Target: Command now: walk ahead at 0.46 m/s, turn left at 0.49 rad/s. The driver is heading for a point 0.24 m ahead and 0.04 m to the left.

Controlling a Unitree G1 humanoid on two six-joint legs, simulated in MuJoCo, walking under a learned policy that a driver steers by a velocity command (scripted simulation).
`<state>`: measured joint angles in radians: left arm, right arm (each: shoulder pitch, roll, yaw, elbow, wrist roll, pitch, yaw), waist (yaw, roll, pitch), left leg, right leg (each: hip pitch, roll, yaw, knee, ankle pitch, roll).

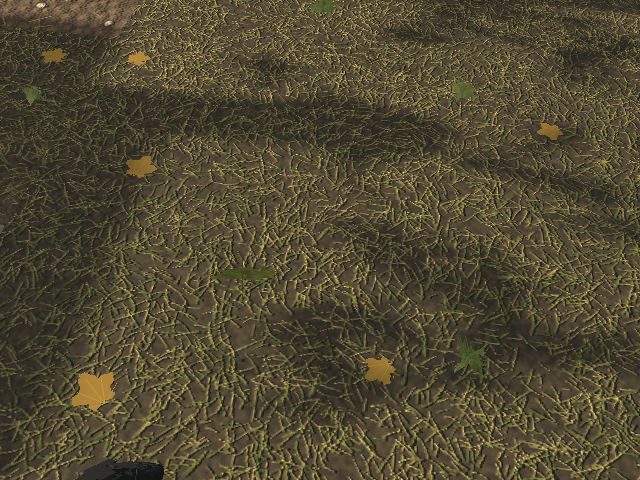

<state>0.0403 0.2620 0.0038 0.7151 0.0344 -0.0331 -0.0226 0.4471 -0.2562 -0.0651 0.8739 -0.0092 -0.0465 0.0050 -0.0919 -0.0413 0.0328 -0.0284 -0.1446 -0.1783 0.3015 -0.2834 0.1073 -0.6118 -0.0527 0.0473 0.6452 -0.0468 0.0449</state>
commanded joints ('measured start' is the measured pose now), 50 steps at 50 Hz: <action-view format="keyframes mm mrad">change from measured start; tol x16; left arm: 1 -77 92 20 -95 -6 -31 5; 5 334 211 53 -10 27 -76 48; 50 299 5 10 367 -23 33 59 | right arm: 1 24 -175 -43 -46 -8 -5 -17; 7 156 -139 -25 -43 3 6 -36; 28 -280 -80 44 -1 1 43 -30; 50 -161 -20 60 210 3 37 -47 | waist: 1 30 122 5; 4 149 84 -119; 6 118 -249 -396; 10 91 -29 -114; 22 81 -101 -111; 27 154 206 -47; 50 104 43 22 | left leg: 1 3 258 -194 45 558 76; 4 -69 161 -119 364 752 -13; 5 -213 110 -56 619 388 -40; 6 -433 -48 57 901 -345 -69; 7 -468 32 36 976 -289 -62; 23 -113 121 178 220 50 -100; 26 17 352 -86 23 303 -43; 29 -282 276 -35 -17 59 -34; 50 -178 219 42 8 158 -49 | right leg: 1 75 52 -20 -95 -29 -26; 4 480 46 -19 -234 99 -98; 6 907 -446 538 -177 655 -329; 11 509 -199 151 -299 664 -238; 17 403 -152 20 -327 651 -240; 26 210 -36 28 -219 -205 -105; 27 374 25 -33 -268 -271 -88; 50 456 -33 24 -325 -104 -86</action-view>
